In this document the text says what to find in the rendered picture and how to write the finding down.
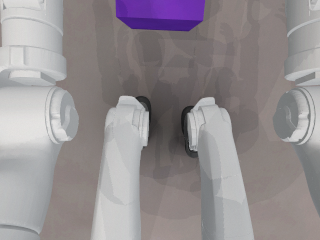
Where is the robot left forearm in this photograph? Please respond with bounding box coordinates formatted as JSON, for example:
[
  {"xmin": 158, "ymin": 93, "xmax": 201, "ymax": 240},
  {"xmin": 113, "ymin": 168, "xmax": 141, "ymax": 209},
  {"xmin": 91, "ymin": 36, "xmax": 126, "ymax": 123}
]
[{"xmin": 0, "ymin": 0, "xmax": 67, "ymax": 88}]

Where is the robot right upper arm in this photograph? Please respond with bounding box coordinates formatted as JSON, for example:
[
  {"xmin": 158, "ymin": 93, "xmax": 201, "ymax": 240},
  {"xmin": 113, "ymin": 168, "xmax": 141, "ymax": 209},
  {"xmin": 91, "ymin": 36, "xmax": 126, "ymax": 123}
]
[{"xmin": 272, "ymin": 86, "xmax": 320, "ymax": 218}]

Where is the left robot shin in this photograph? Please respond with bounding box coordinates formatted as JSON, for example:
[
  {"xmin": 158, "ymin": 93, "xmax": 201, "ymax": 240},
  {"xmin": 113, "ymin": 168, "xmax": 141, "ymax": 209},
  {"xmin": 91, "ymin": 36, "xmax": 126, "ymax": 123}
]
[{"xmin": 104, "ymin": 96, "xmax": 143, "ymax": 133}]

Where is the carton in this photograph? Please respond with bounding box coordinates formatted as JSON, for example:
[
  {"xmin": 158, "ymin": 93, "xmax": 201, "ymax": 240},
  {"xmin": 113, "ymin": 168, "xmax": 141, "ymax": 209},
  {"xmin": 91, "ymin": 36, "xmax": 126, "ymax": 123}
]
[{"xmin": 115, "ymin": 0, "xmax": 205, "ymax": 32}]

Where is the robot right forearm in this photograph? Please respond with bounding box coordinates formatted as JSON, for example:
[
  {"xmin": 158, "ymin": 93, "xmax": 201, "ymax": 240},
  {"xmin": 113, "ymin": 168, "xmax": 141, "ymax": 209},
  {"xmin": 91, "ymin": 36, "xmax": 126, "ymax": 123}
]
[{"xmin": 284, "ymin": 0, "xmax": 320, "ymax": 86}]

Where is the robot left upper arm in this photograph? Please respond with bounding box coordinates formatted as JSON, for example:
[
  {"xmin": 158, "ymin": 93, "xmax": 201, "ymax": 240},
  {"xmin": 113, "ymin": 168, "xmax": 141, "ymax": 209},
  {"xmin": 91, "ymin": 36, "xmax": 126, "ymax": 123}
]
[{"xmin": 0, "ymin": 86, "xmax": 79, "ymax": 240}]

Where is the right robot shin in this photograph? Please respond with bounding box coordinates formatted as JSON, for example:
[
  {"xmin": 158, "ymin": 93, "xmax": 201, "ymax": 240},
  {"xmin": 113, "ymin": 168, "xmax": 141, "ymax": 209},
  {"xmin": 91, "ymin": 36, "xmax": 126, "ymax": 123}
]
[{"xmin": 188, "ymin": 97, "xmax": 232, "ymax": 151}]

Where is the robot shin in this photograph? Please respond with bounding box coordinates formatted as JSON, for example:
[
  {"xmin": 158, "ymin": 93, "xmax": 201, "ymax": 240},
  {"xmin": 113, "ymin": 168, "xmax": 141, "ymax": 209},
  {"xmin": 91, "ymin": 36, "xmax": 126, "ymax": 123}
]
[
  {"xmin": 188, "ymin": 97, "xmax": 232, "ymax": 151},
  {"xmin": 104, "ymin": 96, "xmax": 143, "ymax": 133}
]

